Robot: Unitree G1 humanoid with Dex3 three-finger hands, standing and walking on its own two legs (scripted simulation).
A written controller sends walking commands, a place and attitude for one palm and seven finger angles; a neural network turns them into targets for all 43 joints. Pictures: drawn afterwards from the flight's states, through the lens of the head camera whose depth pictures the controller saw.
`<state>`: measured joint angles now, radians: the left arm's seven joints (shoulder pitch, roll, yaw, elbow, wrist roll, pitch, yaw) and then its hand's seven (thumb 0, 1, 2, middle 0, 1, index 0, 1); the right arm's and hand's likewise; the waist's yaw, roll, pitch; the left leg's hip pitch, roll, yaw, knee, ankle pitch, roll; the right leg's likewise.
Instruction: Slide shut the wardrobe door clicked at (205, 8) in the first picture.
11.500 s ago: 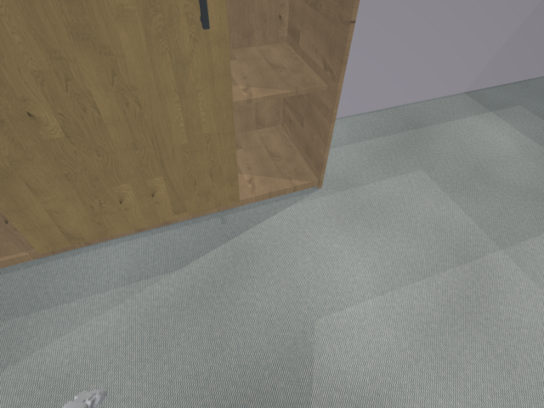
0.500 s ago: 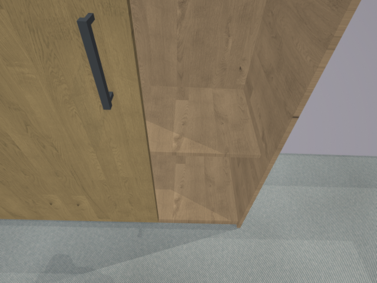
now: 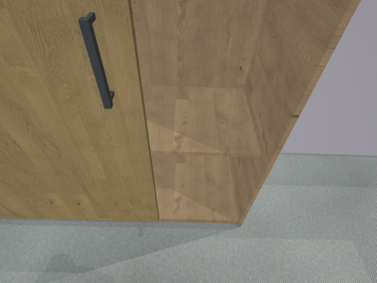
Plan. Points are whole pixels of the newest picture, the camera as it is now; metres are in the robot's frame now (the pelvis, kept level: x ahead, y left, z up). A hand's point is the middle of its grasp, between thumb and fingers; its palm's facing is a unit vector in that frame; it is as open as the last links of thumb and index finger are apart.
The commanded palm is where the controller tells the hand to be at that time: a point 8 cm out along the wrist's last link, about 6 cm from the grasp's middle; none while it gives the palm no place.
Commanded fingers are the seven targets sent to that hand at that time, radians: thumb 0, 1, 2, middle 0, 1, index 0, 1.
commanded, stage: look again from close up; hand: left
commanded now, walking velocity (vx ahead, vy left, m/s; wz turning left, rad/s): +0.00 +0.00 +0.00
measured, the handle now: (100, 65) +0.51 +0.25 +0.20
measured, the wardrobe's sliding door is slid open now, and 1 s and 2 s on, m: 0.43 0.43 0.43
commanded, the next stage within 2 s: shuffle to correct the standing spot in 0.02 s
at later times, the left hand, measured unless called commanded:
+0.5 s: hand out of the picture -0.03 +0.19 -0.19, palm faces +0.12 -0.98 -0.14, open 7.3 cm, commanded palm none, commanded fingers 0.00 0.90 0.90 -0.20 -0.30 -0.20 -0.30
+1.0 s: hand out of the picture +0.09 +0.23 -0.18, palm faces +0.06 -0.98 -0.21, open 7.2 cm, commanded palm none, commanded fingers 0.00 0.90 0.90 -0.20 -0.30 -0.20 -0.30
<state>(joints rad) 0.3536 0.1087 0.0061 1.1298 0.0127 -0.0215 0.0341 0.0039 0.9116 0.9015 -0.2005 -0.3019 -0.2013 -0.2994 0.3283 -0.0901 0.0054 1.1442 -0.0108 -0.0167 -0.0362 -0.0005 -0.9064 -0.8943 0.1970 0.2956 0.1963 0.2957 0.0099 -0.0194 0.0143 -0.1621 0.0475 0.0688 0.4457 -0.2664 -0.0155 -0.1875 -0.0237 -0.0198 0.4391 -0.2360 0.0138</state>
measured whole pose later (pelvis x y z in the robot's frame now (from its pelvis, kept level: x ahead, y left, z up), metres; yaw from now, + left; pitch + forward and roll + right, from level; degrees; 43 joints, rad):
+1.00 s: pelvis +0.06 +0.05 +0.00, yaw +0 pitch +1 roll +0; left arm 0.22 0.16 0.04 1.06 0.01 0.00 0.05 0.01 0.95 0.90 -0.20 -0.30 -0.20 -0.30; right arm 0.31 -0.08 0.00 1.12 -0.01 -0.02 -0.06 0.02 -0.92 -0.89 0.20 0.30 0.20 0.30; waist 0.00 -0.02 0.05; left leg -0.09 -0.04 0.09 0.42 -0.35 0.06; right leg -0.25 -0.03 -0.08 0.52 -0.27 -0.01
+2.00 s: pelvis +0.04 +0.00 +0.00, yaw +1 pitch -1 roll +1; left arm 0.30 0.13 -0.01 1.15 0.00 -0.03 0.04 0.02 0.93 0.90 -0.20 -0.30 -0.20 -0.30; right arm 0.36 -0.13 0.03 1.16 -0.01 -0.02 -0.03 0.00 -0.91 -0.89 0.20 0.30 0.20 0.30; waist -0.01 0.03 0.02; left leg -0.09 0.02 0.07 0.41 -0.30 -0.01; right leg -0.23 0.03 -0.11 0.46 -0.22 -0.09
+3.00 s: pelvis +0.04 +0.00 +0.00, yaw +1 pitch -1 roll +1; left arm 0.32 0.11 0.00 1.15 0.00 -0.03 0.04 0.01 0.92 0.90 -0.20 -0.30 -0.20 -0.30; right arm 0.36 -0.09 0.03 1.17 -0.01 -0.02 -0.04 0.00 -0.91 -0.89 0.20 0.30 0.20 0.30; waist 0.00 0.01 0.02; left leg -0.08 0.02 0.05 0.41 -0.31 -0.01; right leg -0.21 0.03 -0.13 0.44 -0.23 -0.08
